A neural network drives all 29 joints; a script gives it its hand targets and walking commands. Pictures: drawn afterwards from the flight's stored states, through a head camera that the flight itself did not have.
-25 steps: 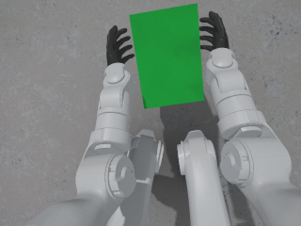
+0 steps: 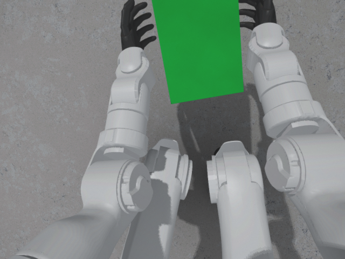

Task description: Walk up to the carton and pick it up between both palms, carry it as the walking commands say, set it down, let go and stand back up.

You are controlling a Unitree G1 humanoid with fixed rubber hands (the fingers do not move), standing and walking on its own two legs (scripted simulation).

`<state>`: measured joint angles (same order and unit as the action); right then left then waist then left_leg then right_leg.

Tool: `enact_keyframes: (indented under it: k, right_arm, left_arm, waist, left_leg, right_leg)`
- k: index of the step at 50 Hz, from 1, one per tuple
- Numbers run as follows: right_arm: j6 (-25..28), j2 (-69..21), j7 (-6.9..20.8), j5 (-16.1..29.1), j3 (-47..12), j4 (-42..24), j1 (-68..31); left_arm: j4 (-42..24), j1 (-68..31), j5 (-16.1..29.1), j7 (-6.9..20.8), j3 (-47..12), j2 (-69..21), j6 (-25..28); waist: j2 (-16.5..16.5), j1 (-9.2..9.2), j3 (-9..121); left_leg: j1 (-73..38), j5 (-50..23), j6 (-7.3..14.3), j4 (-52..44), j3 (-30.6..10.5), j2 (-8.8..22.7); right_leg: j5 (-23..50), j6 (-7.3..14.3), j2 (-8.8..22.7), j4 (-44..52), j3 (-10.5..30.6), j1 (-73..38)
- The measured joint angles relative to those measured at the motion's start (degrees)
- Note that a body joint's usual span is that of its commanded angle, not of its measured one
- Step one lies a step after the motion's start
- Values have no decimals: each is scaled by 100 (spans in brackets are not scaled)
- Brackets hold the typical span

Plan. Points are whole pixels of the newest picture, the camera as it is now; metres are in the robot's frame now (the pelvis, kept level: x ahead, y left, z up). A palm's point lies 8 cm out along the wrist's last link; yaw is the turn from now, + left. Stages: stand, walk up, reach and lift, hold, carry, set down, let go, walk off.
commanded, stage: set down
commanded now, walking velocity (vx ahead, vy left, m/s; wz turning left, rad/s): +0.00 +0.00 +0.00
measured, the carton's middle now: (195, 43) +0.53 -0.01 -0.26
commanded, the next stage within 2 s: none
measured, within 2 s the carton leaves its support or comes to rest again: rests again in 1.98 s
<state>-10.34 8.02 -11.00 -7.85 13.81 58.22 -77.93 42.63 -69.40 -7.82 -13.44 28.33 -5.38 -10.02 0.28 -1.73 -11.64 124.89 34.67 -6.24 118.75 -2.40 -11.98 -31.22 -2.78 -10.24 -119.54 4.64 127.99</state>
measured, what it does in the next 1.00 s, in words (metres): stands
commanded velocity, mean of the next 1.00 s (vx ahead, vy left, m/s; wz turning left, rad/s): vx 0.00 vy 0.00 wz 0.00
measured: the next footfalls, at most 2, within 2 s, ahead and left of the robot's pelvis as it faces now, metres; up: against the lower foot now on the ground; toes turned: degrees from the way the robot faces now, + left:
none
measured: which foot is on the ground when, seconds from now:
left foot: down 0.00-1.00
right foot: down 0.00-1.00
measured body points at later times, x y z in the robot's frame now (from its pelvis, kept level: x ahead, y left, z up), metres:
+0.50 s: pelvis +0.00 +0.00 -0.02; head +0.35 -0.02 +0.26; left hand +0.52 +0.12 -0.18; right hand +0.55 -0.13 -0.18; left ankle +0.11 +0.12 -0.37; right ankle +0.11 -0.11 -0.37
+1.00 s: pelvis +0.01 +0.00 -0.02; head +0.36 -0.02 +0.25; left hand +0.53 +0.12 -0.19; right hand +0.56 -0.12 -0.19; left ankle +0.11 +0.12 -0.37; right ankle +0.11 -0.11 -0.37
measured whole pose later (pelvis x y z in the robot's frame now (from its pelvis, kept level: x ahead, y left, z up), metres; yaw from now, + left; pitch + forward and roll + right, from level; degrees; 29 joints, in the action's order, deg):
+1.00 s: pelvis +0.01 +0.00 -0.02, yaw +1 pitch +38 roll +4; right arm -8.3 9.2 -4.7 -12.1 18.9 63.3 -82.5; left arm 47.9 -73.9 -11.7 -7.2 32.2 -2.5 -8.9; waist -0.3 -1.1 -14.8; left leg 126.2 36.6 -5.2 123.7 -1.2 -10.6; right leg -34.3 -0.7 -7.0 -124.9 2.6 128.8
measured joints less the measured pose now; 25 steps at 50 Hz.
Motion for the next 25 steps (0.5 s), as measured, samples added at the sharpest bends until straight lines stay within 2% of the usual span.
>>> enact_keyframes:
  k: [7, 14, 25]
  right_arm:
    - [56, 112, 110, 107, 23, 313, -240]
    - [62, 131, 199, 94, -15, 480, -309]
    - [99, 210, 365, -13, 114, 636, -431]
  left_arm:
    - [164, -153, 8, 26, -68, 138, -17]
    - [224, -114, 77, 50, -93, 205, -27]
    - [487, -324, -104, 203, 114, 242, 29]
  waist:
    - [78, 3, -230]
    - [-13, 35, -222]
    - [-43, 47, -332]
  left_leg:
    - [16, 102, -8, 250, -34, -29]
    - [50, 166, 56, 420, 17, -17]
    - [36, 112, 67, 479, 85, 15]
  right_leg:
    - [-131, 51, 79, -226, -109, -13]
    - [-231, 28, 116, -380, -118, -21]
    - [-202, 62, 177, -483, -116, -30]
